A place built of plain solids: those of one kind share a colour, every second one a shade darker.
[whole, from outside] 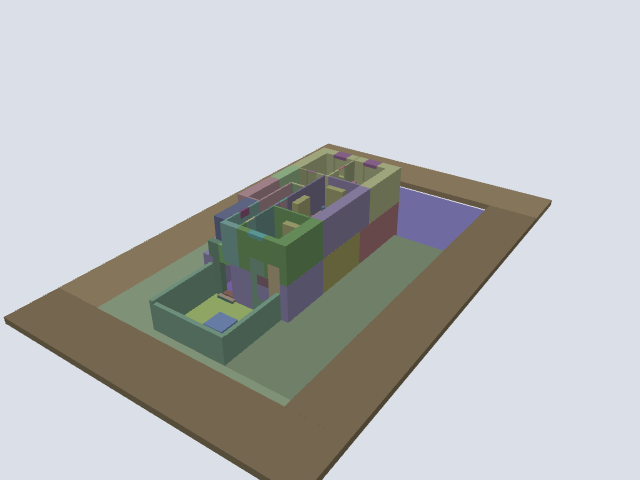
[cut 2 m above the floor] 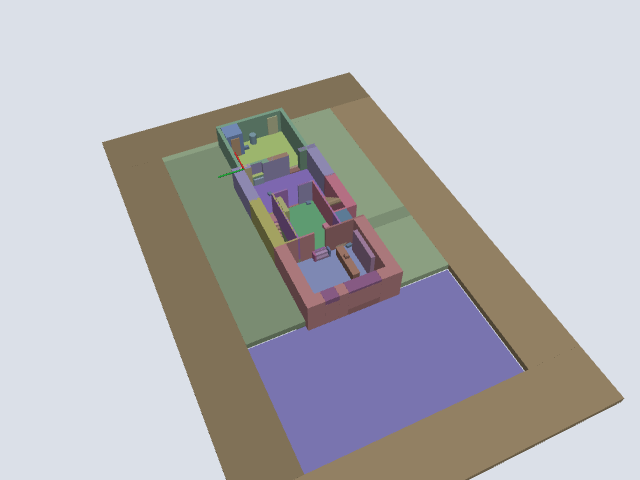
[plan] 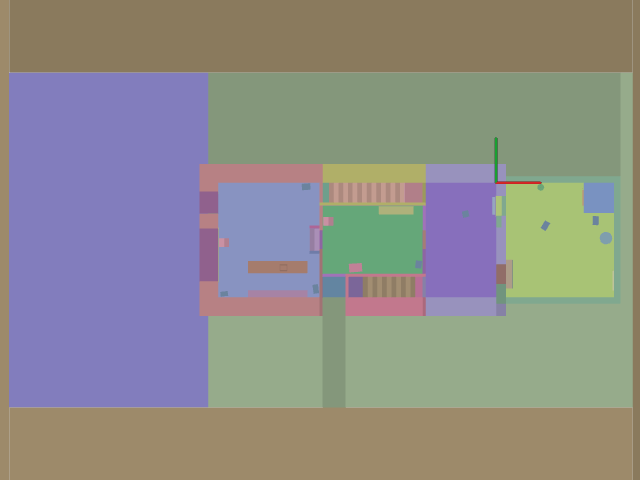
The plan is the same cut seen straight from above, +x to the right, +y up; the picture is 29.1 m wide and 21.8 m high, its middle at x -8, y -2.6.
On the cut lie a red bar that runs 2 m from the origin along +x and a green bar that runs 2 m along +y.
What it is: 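A small shop in a terrace of about 1900; a sales room behind a shop front, a store passage, a back shop and a yard; stock rooms over it and a cellar under it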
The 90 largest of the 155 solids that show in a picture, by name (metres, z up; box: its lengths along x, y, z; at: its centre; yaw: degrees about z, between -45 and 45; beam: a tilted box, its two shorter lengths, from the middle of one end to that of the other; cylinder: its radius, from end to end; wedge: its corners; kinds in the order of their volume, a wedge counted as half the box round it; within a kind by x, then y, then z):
{
 "ground_garden_1": {"box": [4.0, 23.2, 0.5], "at": [-24.12, -2.6, -0.27]},
 "ground_garden_2": {"box": [28.32, 4.0, 0.5], "at": [-7.96, -12.2, -0.27]},
 "ground_garden_3": {"box": [28.32, 4.0, 0.5], "at": [-7.96, 7.0, -0.27]},
 "ground_garden_4": {"box": [4.0, 23.2, 0.5], "at": [8.2, -2.6, -0.27]},
 "floor_yard_1": {"box": [4.9, 5.2, 3.69], "at": [2.9, -2.6, -2.04]},
 "ground_side_1": {"box": [5.19, 4.15, 0.5], "at": [-10.47, -8.12, -0.27]},
 "ground_side_2": {"box": [1.04, 5.0, 0.5], "at": [-7.36, -7.7, -0.27]},
 "ground_side_3": {"box": [13.52, 4.15, 0.5], "at": [-6.31, 2.92, -0.27]},
 "ground_side_4": {"box": [7.29, 4.15, 0.5], "at": [-3.19, -8.12, -0.27]},
 "ground_side_5": {"box": [5.2, 4.7, 0.5], "at": [3.05, -7.85, -0.27]},
 "ground_side_6": {"box": [5.2, 4.7, 0.5], "at": [3.05, 2.65, -0.27]},
 "ground_side_7": {"box": [0.55, 15.2, 0.5], "at": [5.92, -2.6, -0.27]},
 "wall_sales_1": {"box": [0.6, 2.4, 1.75], "at": [-13.17, -3.27, 0.91]},
 "wall_sales_2": {"box": [0.81, 1.0, 2.15], "at": [-13.07, -0.9, 0.49]},
 "wall_sales_3": {"box": [0.85, 1.58, 3.53], "at": [-13.04, -5.26, 0.93]},
 "wall_sales_4": {"box": [0.85, 2.4, 0.87], "at": [-13.04, -3.27, -0.4]},
 "wall_sales_5": {"box": [0.85, 0.68, 3.53], "at": [-13.04, -1.74, 0.93]},
 "wall_sales_6": {"box": [0.85, 1.25, 3.53], "at": [-13.04, 0.23, 0.93]},
 "wall_sales_7": {"box": [5.59, 0.85, 3.53], "at": [-10.68, -5.62, 0.93]},
 "wall_sales_8": {"box": [5.59, 0.85, 3.53], "at": [-10.68, 0.42, 0.93]},
 "wall_sales_9": {"box": [0.14, 3.04, 3.53], "at": [-7.95, -4.53, 0.93]},
 "wall_sales_10": {"box": [0.14, 3.01, 3.53], "at": [-7.95, -0.66, 0.93]},
 "ground_street_1": {"box": [9.05, 15.2, 0.3], "at": [-17.59, -2.6, -0.76]},
 "wall_front_1": {"box": [0.6, 1.15, 1.45], "at": [-13.17, -4.0, 4.51]},
 "wall_front_2": {"box": [0.6, 1.15, 1.45], "at": [-13.17, -1.32, 4.51]},
 "wall_front_3": {"box": [0.85, 1.48, 2.8], "at": [-13.04, -5.31, 4.09]},
 "wall_front_4": {"box": [0.85, 0.77, 2.8], "at": [-13.04, -3.04, 4.09]},
 "wall_front_5": {"box": [0.85, 0.89, 2.8], "at": [-13.04, -2.35, 4.09]},
 "wall_front_6": {"box": [0.85, 1.6, 2.8], "at": [-13.04, 0.05, 4.09]},
 "wall_front_7": {"box": [2.15, 0.14, 2.8], "at": [-12.39, -2.72, 4.09]},
 "wall_front_8": {"box": [4.41, 0.85, 2.8], "at": [-11.27, -5.62, 4.09]},
 "wall_front_9": {"box": [4.41, 0.85, 2.8], "at": [-11.27, 0.42, 4.09]},
 "wall_front_10": {"box": [0.14, 1.5, 2.8], "at": [-9.13, -5.3, 4.09]},
 "wall_yard_1": {"box": [0.25, 0.54, 7.27], "at": [0.12, -1.77, 0.15]},
 "wall_yard_2": {"box": [0.45, 0.9, 7.29], "at": [0.23, -5.05, 0.16]},
 "wall_yard_3": {"box": [0.2, 0.54, 7.29], "at": [0.35, -1.77, 0.16]},
 "wall_yard_4": {"box": [0.2, 0.9, 7.29], "at": [0.35, -1.05, 0.16]},
 "wall_yard_5": {"box": [5.65, 0.3, 5.68], "at": [2.83, -5.35, -0.64]},
 "wall_yard_6": {"box": [5.65, 0.3, 5.43], "at": [2.83, 0.15, -0.77]},
 "wall_yard_7": {"box": [0.3, 5.8, 5.48], "at": [5.5, -2.6, -0.74]},
 "wall_backshop_1": {"box": [3.79, 0.85, 2.94], "at": [-1.45, -5.62, 1.22]},
 "wall_backshop_2": {"box": [3.79, 0.85, 2.94], "at": [-1.45, 0.42, 1.22]},
 "wall_backshop_3": {"box": [0.45, 1.45, 2.94], "at": [0.23, -5.33, 1.22]},
 "wall_backshop_4": {"box": [0.45, 2.2, 2.94], "at": [0.23, -2.6, 1.22]},
 "wall_backshop_5": {"box": [0.45, 1.45, 2.94], "at": [0.23, 0.12, 1.22]},
 "wall_mid_1": {"box": [0.14, 3.91, 2.8], "at": [-9.13, -1.1, 4.09]},
 "wall_mid_2": {"box": [4.51, 0.14, 2.8], "at": [-6.95, -2.99, 4.09]},
 "wall_mid_3": {"box": [6.0, 0.85, 2.8], "at": [-6.2, 0.42, 4.09]},
 "wall_rear_1": {"box": [0.14, 3.91, 2.8], "at": [-3.27, -1.1, 4.09]},
 "wall_rear_2": {"box": [3.79, 0.85, 2.8], "at": [-1.45, 0.42, 4.09]},
 "wall_rear_3": {"box": [0.45, 1.03, 2.8], "at": [0.23, -2.55, 4.09]},
 "wall_rear_4": {"box": [0.45, 1.74, 2.8], "at": [0.23, -0.02, 4.09]},
 "wall_stairC_1": {"box": [4.82, 0.14, 2.94], "at": [-5.61, -0.97, 1.22]},
 "wall_stairC_2": {"box": [4.82, 0.85, 2.94], "at": [-5.61, 0.42, 1.22]},
 "wall_stairU_1": {"box": [0.14, 1.92, 3.19], "at": [-6.77, -5.09, 1.34]},
 "wall_stairU_2": {"box": [3.64, 0.85, 3.19], "at": [-5.02, -5.62, 1.34]},
 "wall_stairU_3": {"box": [3.64, 0.14, 3.19], "at": [-5.02, -4.2, 1.34]},
 "wall_boxU_1": {"box": [3.5, 0.85, 2.8], "at": [-4.95, -5.62, 4.09]},
 "wall_boxU_2": {"box": [3.5, 0.14, 2.8], "at": [-4.95, -4.2, 4.09]},
 "wall_boxU_3": {"box": [0.14, 1.92, 2.8], "at": [-3.27, -5.09, 4.09]},
 "floor_cellar_1": {"box": [4.14, 4.16, 0.55], "at": [-5.81, -3.12, -3.61]},
 "wall_fill_press_1": {"box": [3.2, 0.93, 2.8], "at": [-1.6, -4.74, 4.09]},
 "floor_sales_1": {"box": [4.6, 5.2, 0.25], "at": [-10.32, -2.6, -0.71]},
 "wall_landing_1": {"box": [2.5, 0.85, 2.8], "at": [-7.95, -5.62, 4.09]},
 "racking_1": {"box": [0.5, 1.44, 1.92], "at": [-8.79, -1.82, 3.9]},
 "racking_2": {"box": [1.42, 0.5, 2.04], "at": [-5.8, -2.65, 3.96]},
 "racking_3": {"box": [1.58, 0.38, 2.0], "at": [-4.54, -1.25, 1.0]},
 "racking_4": {"box": [0.49, 1.75, 1.82], "at": [-2.94, -1.01, 3.85]},
 "wall_yard_n0ba_1": {"box": [0.45, 1.67, 7.29], "at": [0.23, -2.87, 0.16]},
 "wall_corr_1": {"box": [4.69, 0.14, 2.8], "at": [-4.5, -4.2, 4.09]},
 "wall_corr_2": {"box": [2.49, 0.14, 2.8], "at": [-2.6, -2.99, 4.09]},
 "wall_corr_3": {"box": [1.75, 0.14, 2.8], "at": [-0.42, -4.2, 4.09]},
 "wall_corr_4": {"box": [0.45, 1.35, 2.8], "at": [0.23, -3.6, 4.09]},
 "wall_outhouse_1": {"box": [1.37, 1.38, 2.3], "at": [4.67, -0.69, 0.9]},
 "floor_backshop_1": {"box": [3.2, 5.2, 0.25], "at": [-1.6, -2.6, -0.13]},
 "wall_store_1": {"box": [4.82, 0.14, 2.94], "at": [-5.61, -4.2, 1.22]},
 "wall_store_2": {"box": [4.82, 0.14, 2.94], "at": [-5.61, -0.97, 1.22]},
 "step_flightC_1": {"box": [0.29, 0.9, 2.4], "at": [-5.08, -0.45, -2.18]},
 "step_flightC_2": {"box": [0.29, 0.9, 2.6], "at": [-4.87, -0.45, -2.08]},
 "step_flightC_3": {"box": [0.29, 0.9, 2.79], "at": [-4.66, -0.45, -1.99]},
 "step_flightC_4": {"box": [0.29, 0.9, 2.99], "at": [-4.44, -0.45, -1.89]},
 "step_flightC_5": {"box": [0.29, 0.9, 3.19], "at": [-4.22, -0.45, -1.79]},
 "floor_store_1": {"box": [4.54, 3.09, 0.25], "at": [-5.61, -2.58, -0.13]},
 "wall_yard_n0a_1": {"box": [0.45, 0.9, 7.29], "at": [0.23, -0.15, 0.16]},
 "wall_fill_1": {"box": [1.04, 0.93, 2.94], "at": [-7.36, -4.74, 1.22]},
 "wall_head_sales_1": {"box": [0.85, 2.4, 0.91], "at": [-13.04, -3.27, 2.24]},
 "wall_head_sales_2": {"box": [0.85, 1.0, 1.13], "at": [-13.04, -0.9, 2.13]},
 "shelving_back_1": {"box": [2.7, 0.32, 2.1], "at": [-9.92, -5.04, 0.46]},
 "floor_stoop_1": {"box": [0.3, 1.3, 3.88], "at": [0.6, -4.15, -1.94]},
 "counter_1": {"box": [2.66, 0.52, 0.78], "at": [-9.92, -3.83, -0.1]}
}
